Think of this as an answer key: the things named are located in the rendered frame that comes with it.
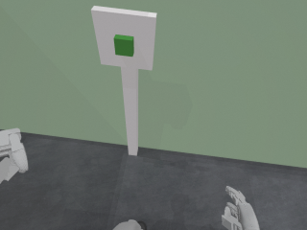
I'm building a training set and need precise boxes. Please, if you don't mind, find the button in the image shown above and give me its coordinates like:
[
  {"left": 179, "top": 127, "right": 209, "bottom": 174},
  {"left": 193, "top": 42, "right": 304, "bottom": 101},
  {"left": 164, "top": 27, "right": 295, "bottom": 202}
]
[{"left": 113, "top": 34, "right": 134, "bottom": 57}]

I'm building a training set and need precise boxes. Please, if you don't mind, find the panel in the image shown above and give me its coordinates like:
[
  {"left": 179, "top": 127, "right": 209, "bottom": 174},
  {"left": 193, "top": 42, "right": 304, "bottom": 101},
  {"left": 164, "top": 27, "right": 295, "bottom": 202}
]
[{"left": 91, "top": 6, "right": 157, "bottom": 156}]

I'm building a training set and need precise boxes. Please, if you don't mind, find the left robot hand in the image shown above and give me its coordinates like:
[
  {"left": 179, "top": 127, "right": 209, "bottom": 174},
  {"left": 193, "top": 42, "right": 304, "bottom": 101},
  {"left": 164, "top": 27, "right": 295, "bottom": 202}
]
[{"left": 0, "top": 128, "right": 29, "bottom": 184}]

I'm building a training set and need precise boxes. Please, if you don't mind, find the robot left foot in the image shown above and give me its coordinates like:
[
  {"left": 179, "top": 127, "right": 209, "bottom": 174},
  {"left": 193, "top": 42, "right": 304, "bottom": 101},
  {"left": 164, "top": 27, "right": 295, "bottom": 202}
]
[{"left": 137, "top": 220, "right": 147, "bottom": 230}]

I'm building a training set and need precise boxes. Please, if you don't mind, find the right robot hand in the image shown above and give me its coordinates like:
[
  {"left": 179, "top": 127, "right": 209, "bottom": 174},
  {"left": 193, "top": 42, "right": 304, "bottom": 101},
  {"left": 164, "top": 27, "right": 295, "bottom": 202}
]
[{"left": 222, "top": 186, "right": 260, "bottom": 230}]

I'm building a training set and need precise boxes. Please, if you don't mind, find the left robot shin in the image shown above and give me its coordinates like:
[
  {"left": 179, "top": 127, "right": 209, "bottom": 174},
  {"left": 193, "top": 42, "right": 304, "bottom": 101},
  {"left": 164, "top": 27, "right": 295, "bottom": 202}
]
[{"left": 128, "top": 219, "right": 140, "bottom": 227}]

